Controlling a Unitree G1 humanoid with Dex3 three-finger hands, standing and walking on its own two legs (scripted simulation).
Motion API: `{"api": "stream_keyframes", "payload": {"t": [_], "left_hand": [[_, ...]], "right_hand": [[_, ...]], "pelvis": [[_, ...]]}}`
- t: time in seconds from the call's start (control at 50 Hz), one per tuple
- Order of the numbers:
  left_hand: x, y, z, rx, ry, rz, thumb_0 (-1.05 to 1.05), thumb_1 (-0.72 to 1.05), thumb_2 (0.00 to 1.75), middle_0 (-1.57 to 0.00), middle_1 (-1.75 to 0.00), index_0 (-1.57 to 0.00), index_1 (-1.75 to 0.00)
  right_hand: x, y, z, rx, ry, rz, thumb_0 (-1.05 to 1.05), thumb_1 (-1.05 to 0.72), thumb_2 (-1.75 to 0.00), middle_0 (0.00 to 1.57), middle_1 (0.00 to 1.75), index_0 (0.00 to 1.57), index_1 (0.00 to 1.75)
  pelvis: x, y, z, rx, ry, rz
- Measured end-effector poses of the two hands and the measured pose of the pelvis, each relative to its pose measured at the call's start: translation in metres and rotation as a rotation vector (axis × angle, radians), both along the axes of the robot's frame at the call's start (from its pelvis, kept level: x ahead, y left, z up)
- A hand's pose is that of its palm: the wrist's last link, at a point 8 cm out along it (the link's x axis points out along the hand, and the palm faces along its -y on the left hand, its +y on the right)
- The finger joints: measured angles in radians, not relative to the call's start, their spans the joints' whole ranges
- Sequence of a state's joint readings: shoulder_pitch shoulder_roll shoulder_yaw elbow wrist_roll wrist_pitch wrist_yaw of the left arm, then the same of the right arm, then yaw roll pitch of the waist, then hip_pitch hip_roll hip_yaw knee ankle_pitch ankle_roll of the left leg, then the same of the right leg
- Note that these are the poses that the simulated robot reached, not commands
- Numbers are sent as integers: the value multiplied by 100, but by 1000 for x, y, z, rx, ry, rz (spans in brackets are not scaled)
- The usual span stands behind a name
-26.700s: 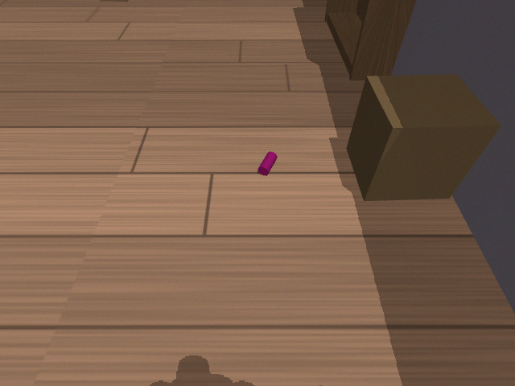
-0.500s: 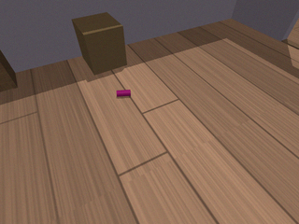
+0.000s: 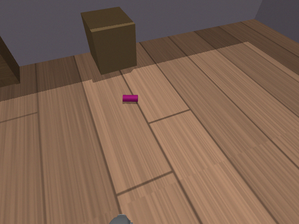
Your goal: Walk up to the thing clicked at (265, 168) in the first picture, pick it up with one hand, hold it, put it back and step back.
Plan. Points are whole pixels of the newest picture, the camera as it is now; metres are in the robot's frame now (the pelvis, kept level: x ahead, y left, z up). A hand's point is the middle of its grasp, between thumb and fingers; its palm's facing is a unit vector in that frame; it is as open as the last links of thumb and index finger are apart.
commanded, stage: walk up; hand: left
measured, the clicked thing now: (130, 98) +1.26 +0.23 -0.73
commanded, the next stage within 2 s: none
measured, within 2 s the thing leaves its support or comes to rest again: neither
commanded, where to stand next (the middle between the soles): +0.84 +0.00 m, yaw -3 degrees
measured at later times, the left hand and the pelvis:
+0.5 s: hand (77, 158) +0.35 +0.28 -0.13, palm faces -0.13 -0.91 -0.40, open 7.4 cm; pelvis +0.25 +0.01 -0.01, yaw -4 degrees
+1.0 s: hand (78, 134) +0.48 +0.32 -0.17, palm faces -0.06 -0.94 -0.35, open 7.4 cm; pelvis +0.44 +0.04 -0.01, yaw -2 degrees
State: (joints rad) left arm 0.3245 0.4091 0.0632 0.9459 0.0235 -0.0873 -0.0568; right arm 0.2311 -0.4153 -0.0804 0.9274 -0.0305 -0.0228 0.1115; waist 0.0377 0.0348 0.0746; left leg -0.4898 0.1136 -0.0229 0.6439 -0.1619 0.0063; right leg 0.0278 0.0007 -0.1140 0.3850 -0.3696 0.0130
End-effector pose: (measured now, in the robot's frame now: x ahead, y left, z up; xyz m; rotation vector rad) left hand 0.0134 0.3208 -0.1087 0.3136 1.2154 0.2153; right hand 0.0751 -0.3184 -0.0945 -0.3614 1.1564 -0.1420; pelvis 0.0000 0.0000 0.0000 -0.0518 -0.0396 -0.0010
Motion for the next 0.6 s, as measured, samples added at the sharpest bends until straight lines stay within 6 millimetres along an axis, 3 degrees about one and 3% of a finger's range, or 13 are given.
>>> {"api": "stream_keyframes", "payload": {"t": [0.12, 0.26, 0.36, 0.44, 0.54, 0.6], "left_hand": [[79, 23, -25, -22, 23, -20, 0, 90, 90, -20, -30, -20, -30], [188, 27, -1, -29, -65, -96, 0, 91, 90, -20, -30, -20, -30], [254, 24, 14, -11, -97, -145, 0, 91, 90, -20, -30, -20, -30], [303, 14, 20, 15, -100, -181, 0, 91, 90, -20, -30, -20, -30], [356, -5, 18, 57, -146, -167, 0, 91, 90, -20, -30, -20, -30], [370, -15, 24, 50, -175, -139, 0, 91, 90, -20, -30, -20, -30]], "right_hand": [[81, 27, 3, -44, -86, 8, 1, -90, -90, 20, 30, 21, 30], [112, 41, 19, -30, -99, -71, 0, -90, -90, 20, 30, 21, 30], [129, 34, 11, -18, -59, -101, 0, -90, -90, 20, 30, 21, 30], [150, 21, -6, 3, -31, -123, 1, -90, -90, 21, 30, 21, 30], [195, -1, -38, 23, 10, -132, 1, -90, -90, 20, 30, 21, 30], [230, 0, -37, 40, 23, -96, 1, -90, -90, 20, 30, 20, 30]], "pelvis": [[64, 28, -13, 35, 1, -8], [130, 35, 6, 48, -10, -27], [174, 32, 8, 65, -17, -48], [213, 21, 1, 80, -16, -64], [264, 0, -17, 46, -17, -56], [285, -6, -11, 64, -21, -57]]}}
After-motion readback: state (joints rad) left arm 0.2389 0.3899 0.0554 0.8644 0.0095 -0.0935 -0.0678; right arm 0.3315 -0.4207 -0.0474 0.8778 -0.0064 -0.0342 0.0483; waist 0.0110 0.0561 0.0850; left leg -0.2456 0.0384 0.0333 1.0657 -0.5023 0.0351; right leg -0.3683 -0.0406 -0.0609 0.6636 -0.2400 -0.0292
